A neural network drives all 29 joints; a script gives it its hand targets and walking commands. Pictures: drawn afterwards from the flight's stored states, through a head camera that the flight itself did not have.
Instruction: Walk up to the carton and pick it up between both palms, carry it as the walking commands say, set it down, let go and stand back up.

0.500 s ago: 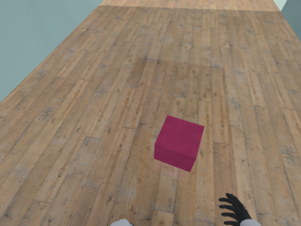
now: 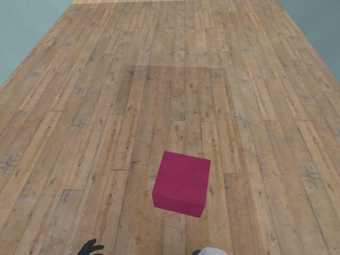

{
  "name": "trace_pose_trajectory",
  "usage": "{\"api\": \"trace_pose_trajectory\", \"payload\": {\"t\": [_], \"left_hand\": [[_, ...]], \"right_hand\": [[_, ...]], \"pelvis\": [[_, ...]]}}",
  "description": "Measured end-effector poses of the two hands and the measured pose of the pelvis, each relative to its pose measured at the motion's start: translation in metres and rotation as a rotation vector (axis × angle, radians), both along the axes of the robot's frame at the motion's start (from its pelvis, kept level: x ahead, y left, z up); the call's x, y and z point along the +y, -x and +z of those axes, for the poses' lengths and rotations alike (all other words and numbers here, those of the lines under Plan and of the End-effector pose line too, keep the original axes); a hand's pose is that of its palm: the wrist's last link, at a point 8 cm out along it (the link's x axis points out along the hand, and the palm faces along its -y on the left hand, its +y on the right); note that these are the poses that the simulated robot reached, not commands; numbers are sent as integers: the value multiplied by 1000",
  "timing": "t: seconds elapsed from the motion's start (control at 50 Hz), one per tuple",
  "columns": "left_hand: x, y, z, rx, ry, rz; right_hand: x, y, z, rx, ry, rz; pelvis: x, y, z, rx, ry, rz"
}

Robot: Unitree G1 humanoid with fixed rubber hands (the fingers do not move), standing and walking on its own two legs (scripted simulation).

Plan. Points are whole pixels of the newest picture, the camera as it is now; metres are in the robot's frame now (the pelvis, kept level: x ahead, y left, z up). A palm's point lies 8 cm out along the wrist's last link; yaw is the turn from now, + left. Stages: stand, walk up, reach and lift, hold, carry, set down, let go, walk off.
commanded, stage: walk up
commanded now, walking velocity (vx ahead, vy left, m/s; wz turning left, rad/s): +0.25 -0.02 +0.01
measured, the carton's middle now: (181, 183) +0.55 -0.10 -0.66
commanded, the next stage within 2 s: none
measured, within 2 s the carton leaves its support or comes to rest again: neither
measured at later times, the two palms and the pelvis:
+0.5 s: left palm out of the picture +0.07 +0.24 -0.15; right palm (258, 234) +0.17 -0.23 -0.13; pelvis +0.09 +0.01 +0.00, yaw +0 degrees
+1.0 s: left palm out of the picture +0.12 +0.18 -0.12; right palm out of the picture +0.06 -0.28 -0.14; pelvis +0.08 -0.05 +0.01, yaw -1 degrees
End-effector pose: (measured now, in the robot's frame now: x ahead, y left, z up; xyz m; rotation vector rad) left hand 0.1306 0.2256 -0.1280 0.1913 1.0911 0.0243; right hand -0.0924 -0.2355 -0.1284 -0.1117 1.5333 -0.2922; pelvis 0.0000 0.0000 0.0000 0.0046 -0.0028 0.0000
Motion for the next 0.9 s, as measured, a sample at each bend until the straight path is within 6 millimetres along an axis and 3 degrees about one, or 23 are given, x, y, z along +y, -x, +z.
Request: {"api": "trace_pose_trajectory", "payload": {"t": [0.06,0.2,0.32,0.42,0.5,0.62,0.76,0.9], "left_hand": [[-8,-7,0,-15,-53,31],[0,51,19,139,-124,159],[5,90,22,272,-132,228],[8,87,1,338,-74,233],[12,62,-19,319,-25,216],[15,32,-19,290,-13,161],[23,14,-14,279,-66,124],[-13,5,-5,195,-105,110]], "right_hand": [[-18,-37,-20,-17,-33,46],[-38,-157,-16,-174,-55,151],[-28,-223,-8,-240,-67,198],[-8,-263,-1,-324,-24,204],[8,-264,3,-325,8,205],[13,-250,12,-302,27,165],[-20,-205,15,-223,87,107],[-47,-164,-12,-129,-1,78]], "pelvis": [[-15,-17,-9,-3,-3,4],[-27,-49,9,-6,-23,-1],[-20,-71,14,-10,-27,-4],[-4,-84,8,-20,13,-4],[9,-91,3,-29,23,2],[13,-95,8,-11,15,-2],[-5,-86,9,8,33,-20],[-35,-78,2,-11,-5,-14]]}}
